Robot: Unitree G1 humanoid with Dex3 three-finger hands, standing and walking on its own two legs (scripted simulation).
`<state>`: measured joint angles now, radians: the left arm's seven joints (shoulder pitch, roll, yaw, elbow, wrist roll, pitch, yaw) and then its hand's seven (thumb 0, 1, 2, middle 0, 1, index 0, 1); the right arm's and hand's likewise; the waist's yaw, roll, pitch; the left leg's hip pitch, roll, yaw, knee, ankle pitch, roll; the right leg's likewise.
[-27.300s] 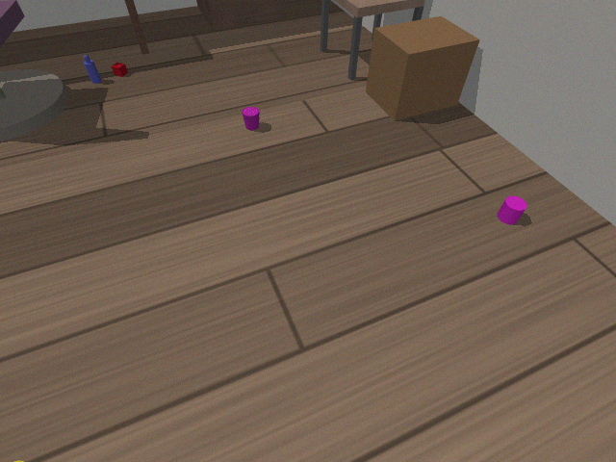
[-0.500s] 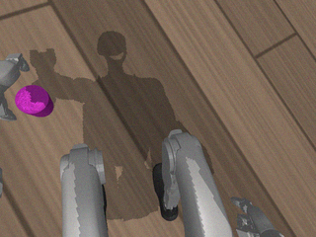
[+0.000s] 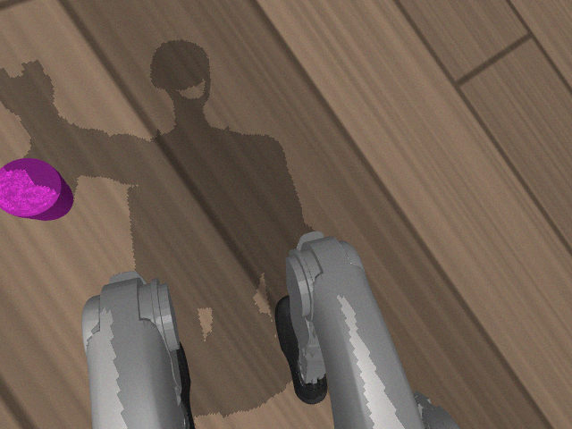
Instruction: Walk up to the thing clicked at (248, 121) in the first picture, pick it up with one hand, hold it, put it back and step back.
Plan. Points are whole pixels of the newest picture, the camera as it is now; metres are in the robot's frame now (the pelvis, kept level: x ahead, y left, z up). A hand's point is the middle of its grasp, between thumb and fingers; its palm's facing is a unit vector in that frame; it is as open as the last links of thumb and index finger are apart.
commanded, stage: home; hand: left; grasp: from above
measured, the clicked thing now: (39, 194) +0.47 +0.30 -0.30
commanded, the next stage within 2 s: none
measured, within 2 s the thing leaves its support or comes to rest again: neither
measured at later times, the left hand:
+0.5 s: hand out of the picture +0.30 +0.27 +0.07, palm faces -0.14 -0.79 -0.60, open 7.7 cm
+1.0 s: hand out of the picture +0.23 +0.20 +0.28, palm faces +0.19 -0.96 -0.21, open 7.4 cm
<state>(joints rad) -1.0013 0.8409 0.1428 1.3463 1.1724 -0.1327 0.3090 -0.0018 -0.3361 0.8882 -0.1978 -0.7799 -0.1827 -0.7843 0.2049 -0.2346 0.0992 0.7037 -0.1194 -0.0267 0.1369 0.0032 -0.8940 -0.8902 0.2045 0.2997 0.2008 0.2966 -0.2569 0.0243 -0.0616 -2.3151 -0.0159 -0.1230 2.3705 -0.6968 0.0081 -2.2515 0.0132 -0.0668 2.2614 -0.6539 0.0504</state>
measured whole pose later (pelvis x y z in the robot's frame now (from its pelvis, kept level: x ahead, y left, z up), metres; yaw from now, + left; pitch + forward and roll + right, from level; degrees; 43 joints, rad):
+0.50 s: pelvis +0.00 +0.00 +0.18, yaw +5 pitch +30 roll -6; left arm -0.15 0.46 0.07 0.37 0.34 0.16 0.01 0.00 0.82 0.89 -0.22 -0.31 -0.21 -0.31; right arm 0.08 -0.27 -0.01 0.55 0.03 -0.02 0.02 0.01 -0.90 -0.89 0.20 0.30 0.20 0.30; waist -0.06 0.02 -0.19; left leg -1.70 0.00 -0.09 1.81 -0.64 0.00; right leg -1.65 0.00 -0.06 1.73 -0.60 0.03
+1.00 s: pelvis +0.06 +0.00 +0.35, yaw +8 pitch +15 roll -3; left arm 0.38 0.23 0.06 -0.02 -0.08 0.45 0.07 0.01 0.90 0.90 -0.21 -0.30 -0.21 -0.30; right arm 0.31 -0.21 0.05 0.53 0.04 -0.15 -0.16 0.01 -0.90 -0.89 0.20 0.30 0.20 0.30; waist -0.08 0.04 -0.19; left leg -0.89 0.02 -0.08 1.15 -0.52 -0.01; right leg -0.85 0.01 -0.05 1.07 -0.49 0.01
